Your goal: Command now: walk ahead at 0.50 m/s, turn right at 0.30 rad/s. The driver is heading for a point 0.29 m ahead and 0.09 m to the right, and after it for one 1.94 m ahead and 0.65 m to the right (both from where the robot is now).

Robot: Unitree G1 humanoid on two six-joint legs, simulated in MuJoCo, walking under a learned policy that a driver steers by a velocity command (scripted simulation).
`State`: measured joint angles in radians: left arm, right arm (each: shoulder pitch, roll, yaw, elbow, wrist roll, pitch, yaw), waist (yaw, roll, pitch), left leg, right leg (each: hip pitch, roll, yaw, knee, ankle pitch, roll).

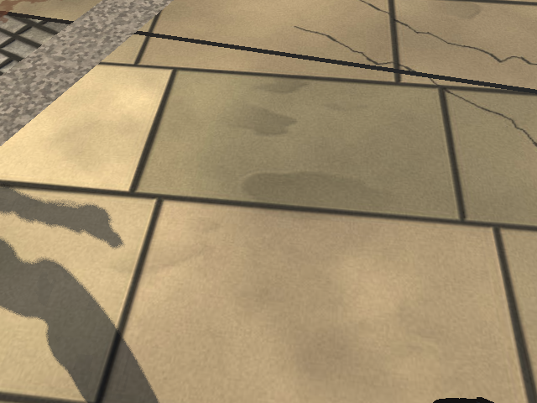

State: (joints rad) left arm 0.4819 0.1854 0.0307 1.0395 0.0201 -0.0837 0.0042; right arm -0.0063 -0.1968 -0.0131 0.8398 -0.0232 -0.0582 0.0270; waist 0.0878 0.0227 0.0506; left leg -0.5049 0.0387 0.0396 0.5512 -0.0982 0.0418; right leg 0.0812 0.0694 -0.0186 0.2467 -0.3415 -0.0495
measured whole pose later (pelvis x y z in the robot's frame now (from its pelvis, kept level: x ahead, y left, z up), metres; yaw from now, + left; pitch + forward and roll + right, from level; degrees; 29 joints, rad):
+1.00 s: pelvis +0.46 -0.12 +0.01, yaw -29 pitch +0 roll -1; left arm 0.36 0.23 0.04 0.92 0.01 -0.05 0.01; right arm 0.12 -0.24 -0.03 0.82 -0.03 -0.02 0.01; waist 0.05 0.05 0.07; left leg -0.60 0.07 0.03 0.71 -0.04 0.00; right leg 0.00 0.14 0.04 0.27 -0.26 -0.12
